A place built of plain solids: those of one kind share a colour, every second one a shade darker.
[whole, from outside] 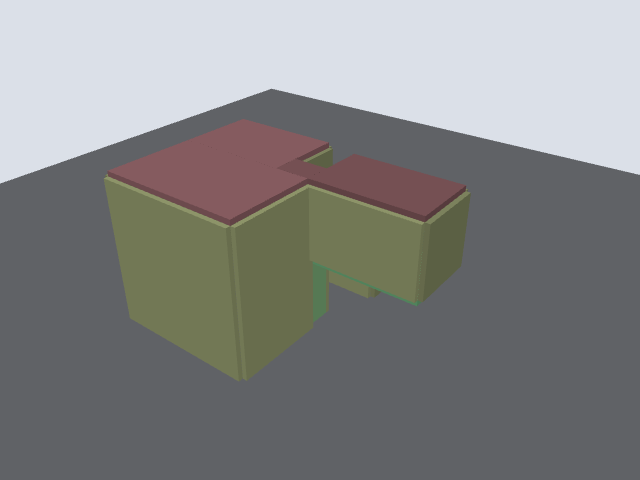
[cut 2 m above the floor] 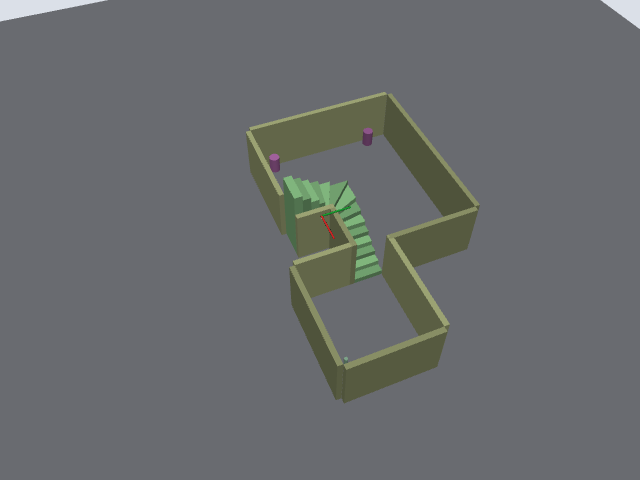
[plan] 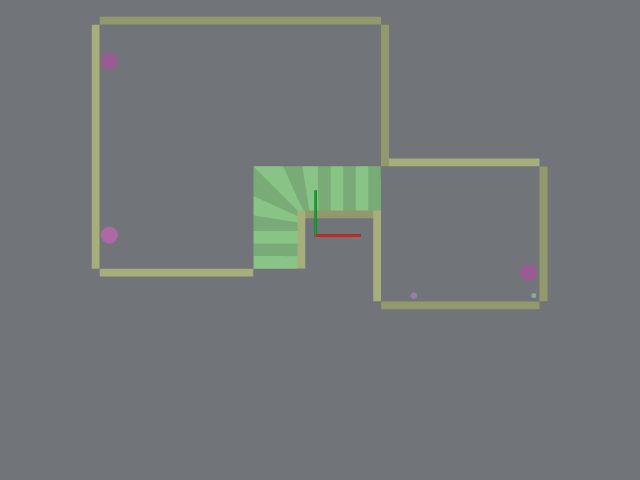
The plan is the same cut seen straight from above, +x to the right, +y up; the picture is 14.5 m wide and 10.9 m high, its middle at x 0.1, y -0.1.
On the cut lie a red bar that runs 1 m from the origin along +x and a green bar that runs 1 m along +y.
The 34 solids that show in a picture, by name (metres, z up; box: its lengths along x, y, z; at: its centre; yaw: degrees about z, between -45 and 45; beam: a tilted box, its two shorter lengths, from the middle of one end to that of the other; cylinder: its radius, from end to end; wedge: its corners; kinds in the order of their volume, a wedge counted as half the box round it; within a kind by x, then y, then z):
{
 "wall_1": {"box": [0.18, 5.54, 5.7], "at": [-4.99, 2.02, 2.8]},
 "wall_2": {"box": [3.49, 0.18, 5.7], "at": [-3.16, -0.84, 2.8]},
 "wall_3": {"box": [6.39, 0.18, 5.7], "at": [-1.71, 4.88, 2.8]},
 "wall_4": {"box": [0.18, 4.22, 2.69], "at": [-1.5, -2.86, 4.3]},
 "wall_5": {"box": [0.18, 1.32, 5.7], "at": [-0.32, -0.09, 2.8]},
 "wall_6": {"box": [2.58, 0.18, 2.69], "at": [-0.12, -5.06, 4.3]},
 "wall_7": {"box": [1.9, 0.18, 5.7], "at": [0.54, 0.48, 2.8]},
 "wall_8": {"box": [0.18, 2.06, 2.77], "at": [1.4, -0.46, 1.34]},
 "wall_9": {"box": [0.18, 3.22, 5.7], "at": [1.58, 3.18, 2.8]},
 "wall_10": {"box": [3.6, 0.18, 2.77], "at": [3.29, -1.58, 1.34]},
 "wall_11": {"box": [3.6, 0.18, 2.77], "at": [3.29, 1.66, 1.34]},
 "wall_12": {"box": [0.18, 3.06, 2.77], "at": [5.17, 0.04, 1.34]},
 "roof_1": {"box": [3.49, 5.54, 0.2], "at": [-3.16, 2.02, 5.75]},
 "roof_2": {"box": [1.0, 1.32, 0.2], "at": [-0.91, -0.09, 5.75]},
 "roof_3": {"box": [2.58, 4.22, 0.2], "at": [-0.12, -2.86, 5.75]},
 "roof_4": {"box": [2.9, 4.22, 0.2], "at": [0.04, 2.68, 5.75]},
 "tread_1": {"wedge": [[-1.42, 1.57, -0.05], [-1.42, 1.57, 1.57], [-0.74, 1.57, -0.05], [-0.74, 1.57, 1.57], [-0.42, 0.57, -0.05], [-0.42, 0.57, 1.57], [-0.28, 0.57, -0.05], [-0.28, 0.57, 1.57]]},
 "tread_2": {"wedge": [[-1.41, -0.75, -0.05], [-1.41, -0.75, 2.75], [-1.41, -0.47, -0.05], [-1.41, -0.47, 2.75], [-0.41, -0.75, -0.05], [-0.41, -0.75, 2.75], [-0.41, -0.47, -0.05], [-0.41, -0.47, 2.75]]},
 "tread_3": {"wedge": [[-1.41, -0.47, -0.05], [-1.41, -0.47, 2.55], [-1.41, -0.18, -0.05], [-1.41, -0.18, 2.56], [-0.41, -0.47, -0.05], [-0.41, -0.47, 2.55], [-0.41, -0.18, -0.05], [-0.41, -0.18, 2.56]]},
 "tread_4": {"wedge": [[-1.41, -0.18, -0.05], [-1.41, -0.18, 2.36], [-1.41, 0.1, -0.05], [-1.41, 0.1, 2.36], [-0.41, -0.18, -0.05], [-0.41, -0.18, 2.36], [-0.41, 0.11, -0.05], [-0.41, 0.11, 2.36]]},
 "tread_5": {"wedge": [[-1.41, 0.1, -0.05], [-1.41, 0.1, 2.16], [-1.41, 0.46, -0.05], [-1.41, 0.46, 2.16], [-0.41, 0.1, -0.05], [-0.41, 0.1, 2.16], [-0.41, 0.3, -0.05], [-0.41, 0.3, 2.16]]},
 "tread_6": {"wedge": [[-1.41, 0.46, -0.05], [-1.41, 0.46, 1.97], [-1.41, 0.9, -0.05], [-1.41, 0.9, 1.97], [-0.41, 0.3, -0.05], [-0.41, 0.3, 1.97], [-0.41, 0.44, -0.05], [-0.41, 0.44, 1.97]]},
 "tread_7": {"wedge": [[-1.41, 0.89, -0.05], [-1.41, 0.89, 1.77], [-1.41, 1.57, -0.05], [-1.41, 1.57, 1.77], [-0.41, 0.44, -0.05], [-0.41, 0.44, 1.77], [-0.41, 0.57, -0.05], [-0.41, 0.57, 1.77]]},
 "tread_8": {"wedge": [[-0.74, 1.57, -0.05], [-0.74, 1.57, 1.37], [-0.3, 1.57, -0.05], [-0.3, 1.57, 1.38], [-0.29, 0.57, -0.05], [-0.29, 0.57, 1.37], [-0.14, 0.57, -0.05], [-0.14, 0.57, 1.38]]},
 "tread_9": {"wedge": [[-0.3, 1.57, -0.05], [-0.3, 1.57, 1.18], [-0.15, 0.57, -0.05], [-0.15, 0.57, 1.18], [0.06, 0.57, -0.05], [0.06, 0.57, 1.18], [0.06, 1.57, -0.05], [0.06, 1.57, 1.18]]},
 "tread_10": {"wedge": [[0.05, 0.57, -0.05], [0.05, 0.57, 0.98], [0.05, 1.57, -0.05], [0.05, 1.57, 0.98], [0.34, 0.57, -0.05], [0.34, 0.57, 0.98], [0.34, 1.57, -0.05], [0.34, 1.57, 0.98]]},
 "tread_11": {"wedge": [[0.34, 0.57, -0.05], [0.34, 0.57, 0.78], [0.34, 1.57, -0.05], [0.34, 1.57, 0.78], [0.63, 0.57, -0.05], [0.63, 0.57, 0.78], [0.63, 1.57, -0.05], [0.63, 1.57, 0.79]]},
 "tread_12": {"wedge": [[0.62, 0.57, -0.05], [0.62, 0.57, 0.59], [0.62, 1.57, -0.05], [0.62, 1.57, 0.59], [0.91, 0.57, -0.05], [0.91, 0.57, 0.59], [0.91, 1.57, -0.05], [0.91, 1.57, 0.59]]},
 "tread_13": {"wedge": [[0.91, 0.57, -0.05], [0.91, 0.57, 0.39], [0.91, 1.57, -0.05], [0.91, 1.57, 0.39], [1.2, 0.57, -0.05], [1.2, 0.57, 0.39], [1.2, 1.57, -0.05], [1.2, 1.57, 0.39]]},
 "tread_14": {"wedge": [[1.19, 0.57, -0.05], [1.19, 0.57, 0.19], [1.19, 1.57, -0.05], [1.19, 1.57, 0.19], [1.48, 0.57, -0.05], [1.48, 0.57, 0.2], [1.48, 1.57, -0.05], [1.48, 1.57, 0.19]]},
 "floor_1": {"box": [2.58, 4.22, 0.23], "at": [-0.12, -2.86, 2.84]},
 "bin_1": {"cylinder": 0.19, "from": [-4.69, 3.97, 0.0], "to": [-4.69, 3.97, 0.62]},
 "bin_2": {"cylinder": 0.19, "from": [-4.68, 0.01, 0.0], "to": [-4.68, 0.01, 0.62]},
 "bin_3": {"cylinder": 0.19, "from": [4.83, -0.83, 0.0], "to": [4.83, -0.83, 0.75]}
}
